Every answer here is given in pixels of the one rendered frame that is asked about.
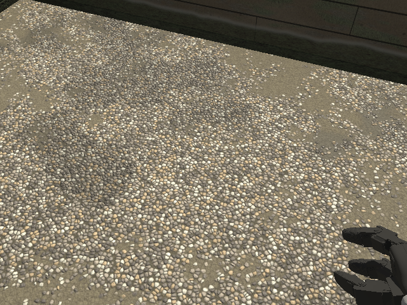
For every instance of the robot right hand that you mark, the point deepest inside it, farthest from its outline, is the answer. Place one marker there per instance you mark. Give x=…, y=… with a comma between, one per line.
x=391, y=285

